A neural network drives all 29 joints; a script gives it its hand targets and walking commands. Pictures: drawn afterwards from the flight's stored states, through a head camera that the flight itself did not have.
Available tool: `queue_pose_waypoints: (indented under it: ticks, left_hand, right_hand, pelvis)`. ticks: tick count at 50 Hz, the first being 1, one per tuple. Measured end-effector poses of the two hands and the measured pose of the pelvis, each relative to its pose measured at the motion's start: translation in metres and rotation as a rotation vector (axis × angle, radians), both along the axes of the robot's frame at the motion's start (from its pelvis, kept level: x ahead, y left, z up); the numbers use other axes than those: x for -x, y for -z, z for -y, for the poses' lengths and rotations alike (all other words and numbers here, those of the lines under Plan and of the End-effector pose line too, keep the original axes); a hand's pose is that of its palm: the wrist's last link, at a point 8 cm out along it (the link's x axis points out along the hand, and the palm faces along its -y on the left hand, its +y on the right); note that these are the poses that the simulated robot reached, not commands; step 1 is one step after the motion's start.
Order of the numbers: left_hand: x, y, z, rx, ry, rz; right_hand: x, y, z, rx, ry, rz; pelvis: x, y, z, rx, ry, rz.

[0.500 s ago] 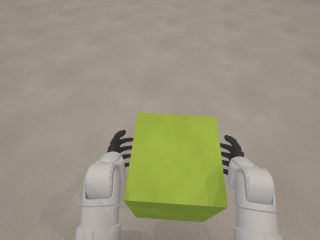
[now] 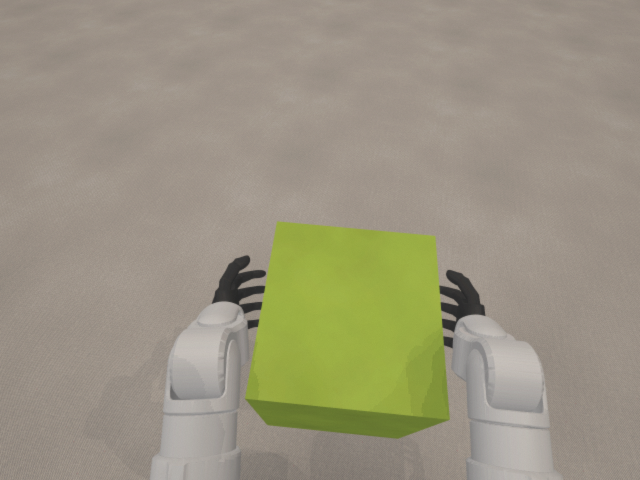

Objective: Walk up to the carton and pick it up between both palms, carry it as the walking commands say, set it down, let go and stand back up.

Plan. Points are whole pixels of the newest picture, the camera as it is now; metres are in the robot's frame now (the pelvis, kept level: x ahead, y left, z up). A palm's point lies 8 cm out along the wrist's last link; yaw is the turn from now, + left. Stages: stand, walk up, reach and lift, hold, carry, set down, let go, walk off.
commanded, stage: carry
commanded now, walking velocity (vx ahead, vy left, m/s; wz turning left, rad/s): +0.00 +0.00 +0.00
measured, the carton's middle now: (343, 340) +0.31 -0.01 -0.01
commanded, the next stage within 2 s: hold in 0.90 s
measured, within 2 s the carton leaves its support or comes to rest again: neither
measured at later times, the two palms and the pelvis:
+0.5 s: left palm (235, 312) +0.30 +0.13 +0.07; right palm (470, 322) +0.29 -0.16 +0.07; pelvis +0.01 -0.01 +0.00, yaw +0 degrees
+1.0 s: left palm (237, 330) +0.30 +0.13 +0.03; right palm (459, 337) +0.29 -0.15 +0.03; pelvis +0.00 -0.01 +0.00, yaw -6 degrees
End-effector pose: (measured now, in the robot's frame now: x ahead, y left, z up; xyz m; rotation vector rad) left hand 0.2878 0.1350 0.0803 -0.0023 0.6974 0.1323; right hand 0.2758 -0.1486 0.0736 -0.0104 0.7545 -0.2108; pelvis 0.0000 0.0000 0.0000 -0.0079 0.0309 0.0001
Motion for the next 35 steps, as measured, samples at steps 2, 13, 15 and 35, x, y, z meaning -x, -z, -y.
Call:
queue_pose_waypoints:
  ticks: [2,13,15,35]
  left_hand:
    - [-0.003,0.002,0.000,-0.003,-0.005,-0.001]
    - [-0.011,0.003,0.002,-0.005,-0.018,0.007]
    - [-0.010,0.001,0.003,0.001,-0.020,0.015]
    - [-0.007,0.001,0.008,-0.003,0.000,0.017]
  right_hand:
    - [-0.005,0.002,0.000,0.002,-0.005,-0.002]
    - [-0.017,0.006,0.003,-0.013,-0.013,0.005]
    - [-0.016,0.002,0.004,-0.012,-0.009,0.013]
    - [-0.010,0.004,0.009,-0.002,-0.008,0.014]
  pelvis:
    - [-0.002,0.000,0.001,-0.002,-0.002,0.001]
    - [-0.010,0.001,0.007,-0.005,-0.009,-0.002]
    - [-0.010,0.001,0.007,-0.006,-0.009,0.000]
    - [-0.007,0.001,0.010,-0.006,-0.005,0.010]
